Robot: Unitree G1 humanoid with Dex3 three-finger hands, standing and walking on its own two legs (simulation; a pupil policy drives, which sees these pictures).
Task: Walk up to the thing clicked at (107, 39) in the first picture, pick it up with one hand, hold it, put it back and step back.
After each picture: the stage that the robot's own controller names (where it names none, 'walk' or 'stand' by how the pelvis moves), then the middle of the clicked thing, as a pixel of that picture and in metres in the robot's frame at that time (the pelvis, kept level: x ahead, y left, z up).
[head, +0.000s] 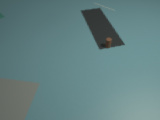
stand; (108, 43) +1.47 -0.27 -0.72
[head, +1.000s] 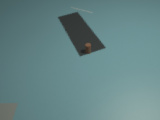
walk; (88, 48) +1.36 +0.09 -0.70
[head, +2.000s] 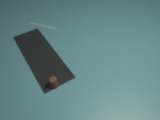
walk; (53, 82) +0.83 +0.34 -0.70
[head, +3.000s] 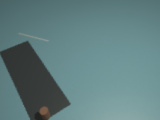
walk; (45, 113) +0.53 +0.32 -0.70
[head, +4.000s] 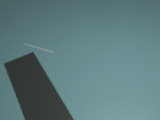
stand; out of the picture +0.39 +0.28 -0.71
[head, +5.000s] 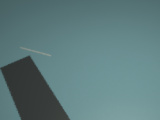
stand; out of the picture +0.38 +0.29 -0.72
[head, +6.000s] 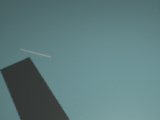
stand; out of the picture +0.38 +0.30 -0.72
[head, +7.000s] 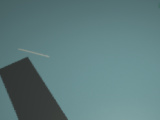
stand; out of the picture +0.37 +0.30 -0.73
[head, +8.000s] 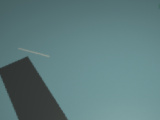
stand; out of the picture +0.37 +0.30 -0.73
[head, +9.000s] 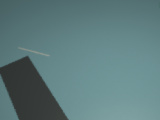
stand; out of the picture +0.37 +0.30 -0.73
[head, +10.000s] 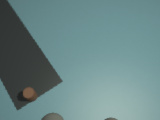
go down; (30, 94) +0.41 +0.31 -0.54
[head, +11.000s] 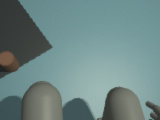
go down; (9, 62) +0.43 +0.36 -0.32
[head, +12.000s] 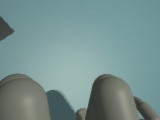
close in; out of the picture +0.39 +0.40 -0.24
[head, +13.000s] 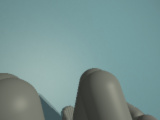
close; out of the picture +0.37 +0.40 -0.21
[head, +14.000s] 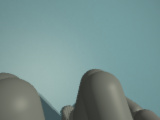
lift; out of the picture +0.36 +0.37 -0.21
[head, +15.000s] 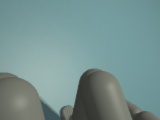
lift; out of the picture +0.35 +0.35 -0.21
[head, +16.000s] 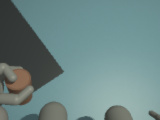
lift; (20, 88) +0.32 +0.23 -0.02
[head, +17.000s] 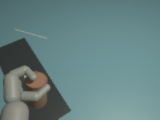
hold; (37, 90) +0.33 +0.18 +0.00
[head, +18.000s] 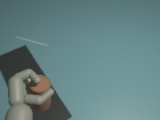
hold; (41, 94) +0.33 +0.17 +0.00
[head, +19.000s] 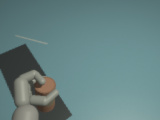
crouch; (45, 95) +0.33 +0.16 -0.01
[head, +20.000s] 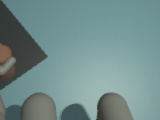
crouch; (2, 62) +0.41 +0.28 -0.11
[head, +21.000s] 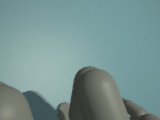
lower; out of the picture +0.37 +0.37 -0.22
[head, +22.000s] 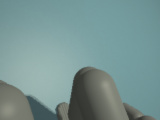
lower; out of the picture +0.37 +0.37 -0.22
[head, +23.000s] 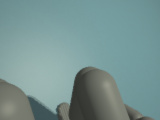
lower; out of the picture +0.37 +0.37 -0.22
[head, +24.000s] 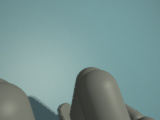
lower; out of the picture +0.37 +0.37 -0.21
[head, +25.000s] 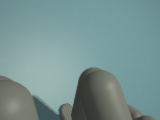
draw back; out of the picture +0.36 +0.37 -0.21
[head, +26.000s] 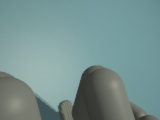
rise; out of the picture +0.35 +0.37 -0.21
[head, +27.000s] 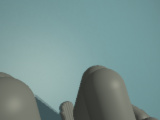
rise; out of the picture +0.35 +0.37 -0.21
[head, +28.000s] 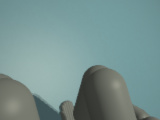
rise; out of the picture +0.35 +0.37 -0.21
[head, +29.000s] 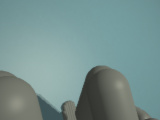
stand; out of the picture +0.35 +0.37 -0.20
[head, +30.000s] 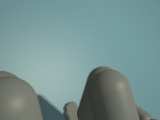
stand; out of the picture +0.35 +0.37 -0.21
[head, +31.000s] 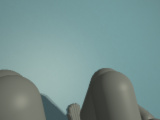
stand; out of the picture +0.35 +0.36 -0.21
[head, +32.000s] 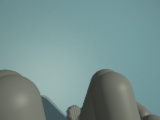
stand; out of the picture +0.35 +0.36 -0.21
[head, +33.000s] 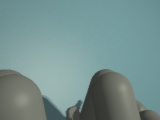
withdraw; out of the picture +0.35 +0.36 -0.20
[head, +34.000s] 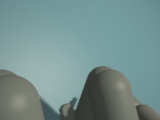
withdraw; out of the picture +0.35 +0.37 -0.20
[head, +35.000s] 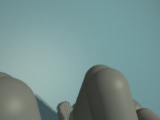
stand; out of the picture +0.34 +0.37 -0.20
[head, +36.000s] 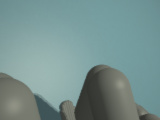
stand; out of the picture +0.35 +0.37 -0.20
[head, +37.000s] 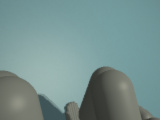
stand; out of the picture +0.35 +0.37 -0.20
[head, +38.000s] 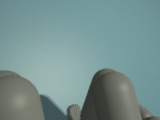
stand; out of the picture +0.35 +0.36 -0.21
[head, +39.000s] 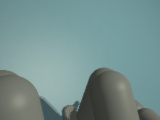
withdraw; out of the picture +0.35 +0.37 -0.20
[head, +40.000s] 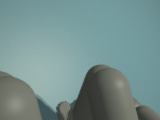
rise; out of the picture +0.34 +0.37 -0.20
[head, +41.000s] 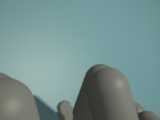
stand; out of the picture +0.35 +0.37 -0.20
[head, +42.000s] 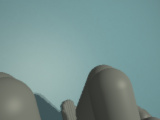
stand; out of the picture +0.35 +0.37 -0.21
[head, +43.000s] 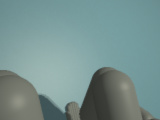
stand; out of the picture +0.35 +0.37 -0.21
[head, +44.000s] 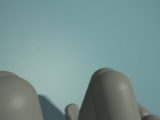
stand; out of the picture +0.35 +0.36 -0.21
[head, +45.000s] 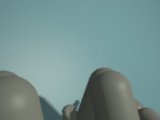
withdraw; out of the picture +0.35 +0.37 -0.20
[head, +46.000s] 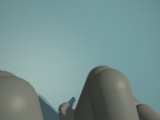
withdraw; out of the picture +0.35 +0.37 -0.20
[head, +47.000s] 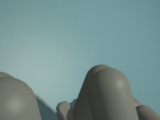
rise; out of the picture +0.34 +0.37 -0.20
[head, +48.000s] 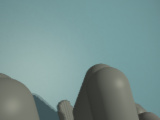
stand; out of the picture +0.34 +0.37 -0.20
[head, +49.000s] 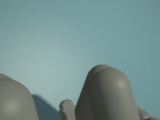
stand; out of the picture +0.35 +0.37 -0.21
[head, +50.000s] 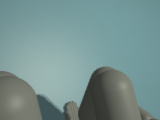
stand; out of the picture +0.35 +0.37 -0.21
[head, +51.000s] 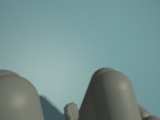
stand; out of the picture +0.35 +0.36 -0.21
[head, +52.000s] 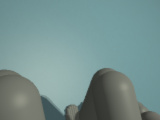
rise; out of the picture +0.35 +0.36 -0.20
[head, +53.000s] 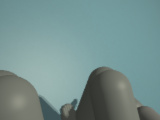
withdraw; out of the picture +0.35 +0.37 -0.20
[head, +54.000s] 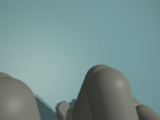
rise; out of the picture +0.34 +0.37 -0.20
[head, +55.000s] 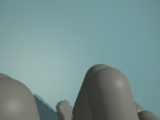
rise; out of the picture +0.34 +0.37 -0.20
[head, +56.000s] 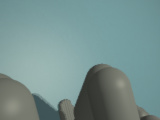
stand; out of the picture +0.34 +0.37 -0.20
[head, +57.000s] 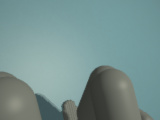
stand; out of the picture +0.35 +0.37 -0.21
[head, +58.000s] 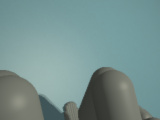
stand; out of the picture +0.35 +0.37 -0.21
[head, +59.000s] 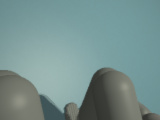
stand; out of the picture +0.35 +0.37 -0.21
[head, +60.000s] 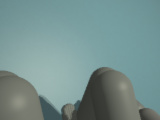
withdraw; out of the picture +0.35 +0.37 -0.20
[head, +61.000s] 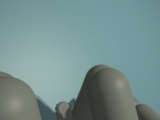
withdraw; out of the picture +0.34 +0.37 -0.20
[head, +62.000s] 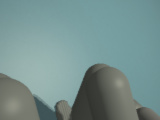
rise; out of the picture +0.34 +0.37 -0.20
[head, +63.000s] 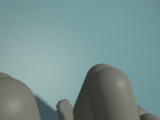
stand; out of the picture +0.34 +0.37 -0.20
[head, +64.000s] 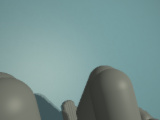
stand; out of the picture +0.35 +0.37 -0.21
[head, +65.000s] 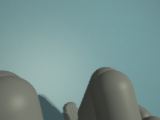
stand; out of the picture +0.35 +0.37 -0.21
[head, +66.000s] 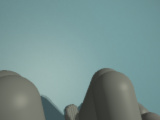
stand; out of the picture +0.35 +0.36 -0.21
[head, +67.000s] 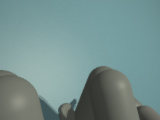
rise; out of the picture +0.35 +0.37 -0.20
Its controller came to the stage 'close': yes
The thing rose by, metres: 0.70
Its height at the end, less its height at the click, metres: +0.00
